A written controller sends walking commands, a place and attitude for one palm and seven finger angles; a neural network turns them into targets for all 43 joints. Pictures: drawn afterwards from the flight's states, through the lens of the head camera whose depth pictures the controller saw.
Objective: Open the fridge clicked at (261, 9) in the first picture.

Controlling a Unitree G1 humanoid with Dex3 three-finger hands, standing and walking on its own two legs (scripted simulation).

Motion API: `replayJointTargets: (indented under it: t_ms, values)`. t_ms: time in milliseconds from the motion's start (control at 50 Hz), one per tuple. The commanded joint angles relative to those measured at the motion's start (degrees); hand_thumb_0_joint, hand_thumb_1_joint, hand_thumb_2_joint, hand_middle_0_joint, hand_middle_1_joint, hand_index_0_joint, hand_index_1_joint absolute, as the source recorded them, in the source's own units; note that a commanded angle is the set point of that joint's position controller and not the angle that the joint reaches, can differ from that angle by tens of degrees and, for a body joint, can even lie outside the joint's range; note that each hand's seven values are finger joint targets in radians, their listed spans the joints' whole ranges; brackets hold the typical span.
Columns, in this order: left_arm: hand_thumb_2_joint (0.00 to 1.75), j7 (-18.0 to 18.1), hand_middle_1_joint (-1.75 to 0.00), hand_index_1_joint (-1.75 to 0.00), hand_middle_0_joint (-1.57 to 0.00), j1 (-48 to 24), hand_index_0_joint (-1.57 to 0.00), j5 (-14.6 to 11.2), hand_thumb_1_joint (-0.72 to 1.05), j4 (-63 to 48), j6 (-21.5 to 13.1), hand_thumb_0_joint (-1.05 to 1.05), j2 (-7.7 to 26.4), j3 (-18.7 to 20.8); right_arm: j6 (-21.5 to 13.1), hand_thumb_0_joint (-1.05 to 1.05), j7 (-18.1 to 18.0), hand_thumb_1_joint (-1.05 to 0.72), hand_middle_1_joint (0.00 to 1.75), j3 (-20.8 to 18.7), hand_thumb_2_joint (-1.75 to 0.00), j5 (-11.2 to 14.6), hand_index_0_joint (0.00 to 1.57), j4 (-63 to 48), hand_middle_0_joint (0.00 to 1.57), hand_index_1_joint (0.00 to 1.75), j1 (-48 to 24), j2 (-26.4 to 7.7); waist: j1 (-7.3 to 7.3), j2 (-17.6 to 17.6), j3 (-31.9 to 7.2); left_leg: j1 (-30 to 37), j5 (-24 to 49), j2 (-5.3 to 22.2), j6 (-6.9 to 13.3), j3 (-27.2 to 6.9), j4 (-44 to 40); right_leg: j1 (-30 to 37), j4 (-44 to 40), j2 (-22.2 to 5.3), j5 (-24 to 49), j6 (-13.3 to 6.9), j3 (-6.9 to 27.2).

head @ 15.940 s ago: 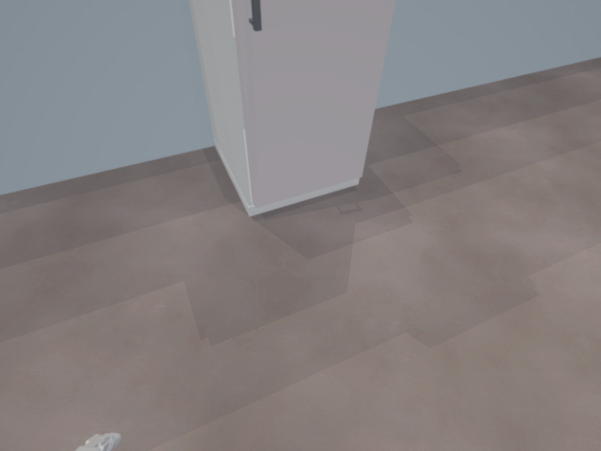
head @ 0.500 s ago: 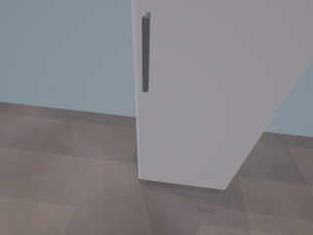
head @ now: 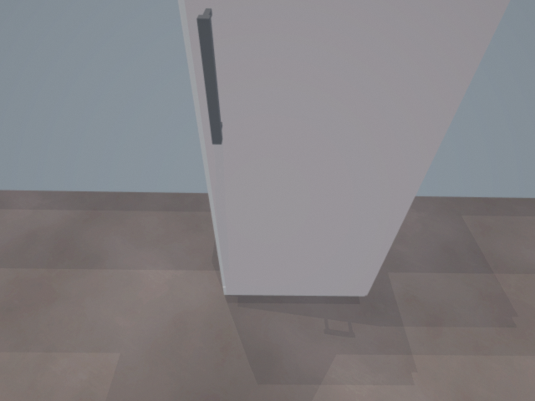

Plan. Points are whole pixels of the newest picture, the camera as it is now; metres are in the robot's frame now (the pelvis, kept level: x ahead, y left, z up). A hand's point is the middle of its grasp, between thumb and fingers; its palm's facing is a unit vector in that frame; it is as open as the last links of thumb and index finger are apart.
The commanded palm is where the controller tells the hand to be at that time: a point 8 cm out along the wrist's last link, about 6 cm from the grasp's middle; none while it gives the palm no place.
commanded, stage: come to a stop and stand still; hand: left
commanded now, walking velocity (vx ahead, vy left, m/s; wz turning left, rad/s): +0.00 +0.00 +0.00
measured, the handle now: (213, 82) +0.62 +0.12 +0.20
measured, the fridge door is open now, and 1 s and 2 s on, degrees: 0 0 0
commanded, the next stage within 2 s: look again from close up in 0.66 s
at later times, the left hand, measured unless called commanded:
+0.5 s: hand out of the picture +0.00 +0.12 -0.18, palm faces +0.06 -0.99 -0.09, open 7.4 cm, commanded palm none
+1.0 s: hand out of the picture +0.03 +0.14 -0.17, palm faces +0.04 -0.98 -0.17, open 7.4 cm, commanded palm none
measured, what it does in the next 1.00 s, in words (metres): steps on the spot: right foot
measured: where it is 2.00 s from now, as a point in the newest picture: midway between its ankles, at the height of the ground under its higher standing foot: outside the picture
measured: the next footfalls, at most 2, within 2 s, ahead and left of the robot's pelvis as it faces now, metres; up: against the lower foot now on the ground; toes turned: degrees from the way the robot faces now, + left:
right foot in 0.02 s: +0.03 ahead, -0.12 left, +0.00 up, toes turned -4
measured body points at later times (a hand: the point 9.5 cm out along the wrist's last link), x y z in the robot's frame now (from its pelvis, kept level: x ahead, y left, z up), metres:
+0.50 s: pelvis +0.04 -0.01 +0.00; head +0.06 +0.00 +0.45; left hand +0.00 +0.17 -0.17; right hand +0.05 -0.24 -0.15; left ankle +0.06 +0.09 -0.74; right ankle -0.01 -0.12 -0.74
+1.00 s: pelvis +0.04 -0.02 +0.00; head +0.05 -0.02 +0.45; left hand +0.03 +0.19 -0.16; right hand +0.03 -0.23 -0.16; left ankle +0.06 +0.09 -0.74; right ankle -0.01 -0.12 -0.74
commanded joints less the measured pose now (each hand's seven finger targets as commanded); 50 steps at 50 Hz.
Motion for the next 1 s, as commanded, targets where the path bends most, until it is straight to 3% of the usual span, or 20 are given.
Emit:
replayJointTargets:
  t_ms: [0,20,40,60,100,140,160,180,220,240,260,280,300,360,400,460,580,980]
  values:
    - [0.9,1.13,-0.3,-0.3,-0.2,10.99,-0.2,0.08,0.9,1.54,-1.82,0.0,3.87,0.24,-0.79,0.0,-0.02,-0.9,0.3,-0.64,-0.9,1.2,0.2,-2.24,0.2,0.3,0.67,-3.88,4.96,-11.59,6.52,-17.9,-18.34,1.94,-1.97,-3.52,4.96,15.66,-19.53,-11.4,-7.25,-4.86,15.97]
    - [0.9,1.33,-0.3,-0.3,-0.2,10.06,-0.2,-0.15,0.9,0.9,-1.87,0.0,6.62,0.58,-0.77,0.0,0.29,-0.9,0.3,-0.38,-0.9,1.1,0.2,-3.89,0.2,0.3,-1.45,-3.58,4.6,-14.83,8.69,-17.89,-17.12,0.99,-2.43,-1.11,12.12,9.34,-25.27,-18.17,-11.48,-7.67,22.37]
    - [0.9,1.58,-0.3,-0.3,-0.2,6.49,-0.2,-0.15,0.9,0.03,-2.03,0.0,5.99,0.4,-0.39,0.0,0.61,-0.9,0.3,-0.59,-0.9,0.82,0.2,-4.15,0.2,0.3,-2.37,-4.32,3.11,-10.59,9.51,-15.15,-16.93,2.05,-2.18,-2.44,16.36,4.04,-26.39,-18.82,-11.82,-8.84,21.73]
    - [0.9,1.64,-0.3,-0.3,-0.2,4.41,-0.2,-0.3,0.9,-0.48,-2.71,0.0,5.17,0.31,-0.17,0.0,0.84,-0.9,0.3,-0.57,-0.9,0.78,0.2,-3.42,0.2,0.3,-2.1,-3.97,2.42,-11.21,10.1,-14.08,-14.52,2.46,-1.96,-3.61,18.93,2.2,-25.34,-15.73,-8.53,-8.42,19.46]
    - [0.9,1.5,-0.3,-0.3,-0.2,2.92,-0.2,-0.48,0.9,-0.24,-3.0,0.0,3.99,-0.12,0.09,0.0,0.97,-0.9,0.3,-0.18,-0.9,0.97,0.2,-2.18,0.2,0.3,-0.88,-3.36,1.24,-8.4,10.7,-9.75,-11.01,2.48,-2.2,-3.0,18.15,-0.17,-23.25,-12.43,-0.44,-7.54,13.02]
    - [0.9,1.33,-0.3,-0.3,-0.2,2.71,-0.2,-0.41,0.9,0.33,-2.98,0.0,3.67,-0.45,-0.22,0.0,0.78,-0.9,0.3,0.24,-0.9,1.28,0.2,-1.44,0.2,0.3,0.3,-2.13,0.62,-5.04,10.27,-2.59,-7.13,1.6,-2.8,-1.62,9.69,-2.45,-19.89,-9.97,4.63,-6.22,9.14]
    - [0.9,1.18,-0.3,-0.3,-0.2,3.16,-0.2,-0.55,0.9,0.88,-2.95,0.0,3.66,-0.73,-0.61,0.0,0.56,-0.9,0.3,0.58,-0.9,1.29,0.2,-0.87,0.2,0.3,0.99,-1.7,0.59,-4.99,9.58,1.4,-3.57,1.26,-3.15,-1.51,4.95,-3.4,-17.26,-8.82,6.45,-5.16,7.84]
    - [0.9,1.04,-0.3,-0.3,-0.2,4.25,-0.2,-0.69,0.9,1.64,-2.91,0.0,2.71,-1.09,-1.07,0.0,0.21,-0.9,0.3,0.68,-0.9,1.28,0.2,-0.31,0.2,0.3,1.58,-2.38,0.76,-2.62,8.48,4.98,-0.29,1.89,-3.23,-3.02,1.91,-4.26,-14.42,-7.2,7.47,-4.01,6.98]
    - [0.9,0.88,-0.3,-0.3,-0.2,7.62,-0.2,-0.91,0.9,2.65,-2.7,0.0,0.51,-1.65,-1.91,0.0,-0.6,-0.9,0.3,0.33,-0.9,1.11,0.2,-0.1,0.2,0.3,1.27,-5.92,2.57,5.12,6.78,5.79,4.77,8.18,-1.39,-9.06,-1.49,-2.9,-10.22,-3.28,8.35,-1.61,4.79]
    - [0.9,0.94,-0.3,-0.3,-0.2,8.5,-0.2,-0.67,0.9,3.01,-2.66,0.0,0.1,-1.78,-1.83,0.0,-0.88,-0.9,0.3,0.11,-0.9,1.25,0.2,-0.62,0.2,0.3,0.41,-6.88,3.05,3.5,6.79,3.49,4.92,9.6,-0.52,-10.0,-1.25,-0.43,-10.73,-2.66,8.66,-1.16,4.44]
    - [0.9,1.1,-0.3,-0.3,-0.2,8.85,-0.2,-0.58,0.9,3.73,-2.38,0.0,-0.31,-1.85,-1.56,0.0,-0.96,-0.9,0.3,0.09,-0.9,1.23,0.2,-0.48,0.2,0.3,-1.2,-7.0,3.26,3.62,7.98,1.24,2.53,8.9,-0.87,-9.29,-1.44,0.9,-11.79,-2.81,8.17,-1.11,4.85]
    - [0.9,1.09,-0.3,-0.3,-0.2,8.44,-0.2,-0.65,0.9,4.4,-2.17,0.0,0.25,-1.92,-1.54,0.0,-0.97,-0.9,0.3,0.49,-0.9,1.45,0.2,-0.06,0.2,0.3,-2.15,-6.3,3.19,6.12,8.71,0.59,2.14,8.16,-0.97,-9.06,-2.49,2.0,-11.56,-3.42,9.92,-0.84,4.63]
    - [0.9,1.02,-0.3,-0.3,-0.2,8.69,-0.2,-0.65,0.9,4.78,-2.23,0.0,0.62,-1.98,-1.6,0.0,-1.03,-0.9,0.3,0.62,-0.9,1.59,0.2,-0.06,0.2,0.3,-2.45,-6.06,3.18,6.23,8.32,1.29,3.48,7.94,-0.96,-8.71,-2.68,2.74,-11.41,-3.55,11.45,-0.52,4.45]
    - [0.9,1.12,-0.3,-0.3,-0.2,9.33,-0.2,-0.76,0.9,5.82,-2.6,0.0,0.58,-2.25,-1.92,0.0,-1.37,-0.9,0.3,0.79,-0.9,1.75,0.2,0.35,0.2,0.3,-2.82,-5.8,3.08,2.24,5.21,5.25,12.94,7.37,-1.0,-7.22,-0.04,4.57,-11.67,-4.43,18.36,-0.25,4.6]
    - [0.9,1.25,-0.3,-0.3,-0.2,9.12,-0.2,-0.78,0.9,6.03,-2.66,0.0,0.47,-2.39,-1.91,0.0,-1.48,-0.9,0.3,0.72,-0.9,1.72,0.2,0.65,0.2,0.3,-2.96,-6.24,2.8,0.01,3.65,7.02,14.33,7.27,-1.21,-6.84,0.41,5.09,-11.77,-4.74,19.94,-0.07,4.51]
    - [0.9,1.39,-0.3,-0.3,-0.2,8.63,-0.2,-0.72,0.9,6.01,-2.65,0.0,0.54,-2.44,-1.84,0.0,-1.49,-0.9,0.3,0.77,-0.9,1.76,0.2,0.83,0.2,0.3,-3.76,-6.46,2.7,-0.32,3.11,7.66,15.07,7.15,-1.3,-6.49,0.15,5.79,-11.72,-5.14,21.76,0.05,4.38]
    - [0.9,1.57,-0.3,-0.3,-0.2,7.99,-0.2,-0.74,0.9,6.07,-2.36,0.0,0.79,-2.45,-1.36,0.0,-1.34,-0.9,0.3,0.98,-0.9,1.6,0.2,1.36,0.2,0.3,-5.13,-6.54,2.92,-1.24,6.28,6.53,10.76,6.8,-1.51,-6.57,-1.65,5.19,-12.65,-5.24,19.21,0.04,4.69]
    - [0.9,1.66,-0.3,-0.3,-0.2,6.9,-0.2,-0.95,0.9,5.41,-2.42,0.0,2.22,-2.36,-1.0,0.0,-0.84,-0.9,0.3,1.41,-0.9,1.46,0.2,2.39,0.2,0.3,-3.96,-6.38,3.06,-1.43,8.09,5.65,5.27,6.1,-2.03,-6.69,-3.74,4.67,-14.59,-5.3,14.09,-0.39,5.38]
